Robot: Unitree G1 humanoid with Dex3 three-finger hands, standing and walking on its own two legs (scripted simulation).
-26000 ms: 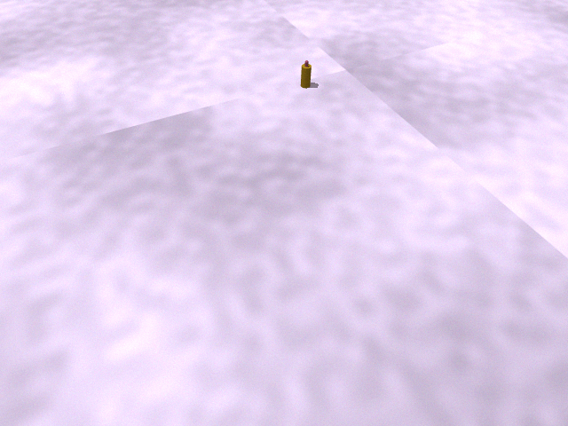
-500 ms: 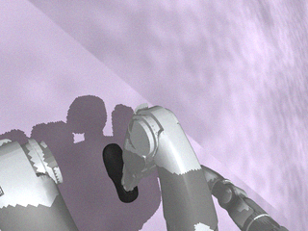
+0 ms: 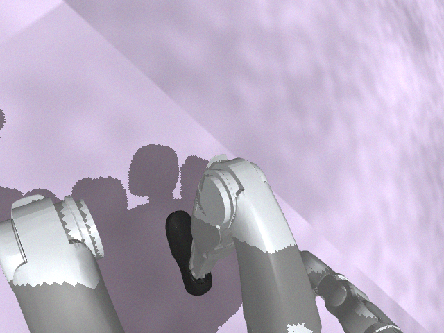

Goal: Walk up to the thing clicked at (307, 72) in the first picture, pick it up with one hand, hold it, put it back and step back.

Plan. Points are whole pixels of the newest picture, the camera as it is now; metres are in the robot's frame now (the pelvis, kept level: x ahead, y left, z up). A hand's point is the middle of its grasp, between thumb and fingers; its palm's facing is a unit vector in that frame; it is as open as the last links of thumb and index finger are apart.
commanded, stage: rise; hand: left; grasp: from the side
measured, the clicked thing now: out of the picture +0.46 +0.31 -0.22
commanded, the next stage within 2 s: home in 0.14 s
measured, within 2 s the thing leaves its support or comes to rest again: neither
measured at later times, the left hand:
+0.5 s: hand out of the picture +0.35 +0.45 -0.01, palm faces +0.42 -0.77 -0.48, open 17.2 cm
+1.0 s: hand out of the picture +0.26 +0.32 +0.18, palm faces +0.35 -0.82 -0.45, open 17.2 cm
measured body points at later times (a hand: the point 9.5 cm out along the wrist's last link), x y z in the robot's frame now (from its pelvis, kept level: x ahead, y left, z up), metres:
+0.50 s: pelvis +0.01 -0.01 +0.06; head +0.21 +0.11 +0.45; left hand +0.33 +0.49 +0.02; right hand +0.18 -0.25 -0.04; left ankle +0.08 +0.12 -0.27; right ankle +0.14 -0.12 -0.27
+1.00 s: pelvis +0.06 -0.01 +0.28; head +0.19 +0.05 +0.70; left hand +0.24 +0.36 +0.20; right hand +0.30 -0.22 +0.18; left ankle +0.07 +0.12 -0.27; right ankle +0.14 -0.12 -0.27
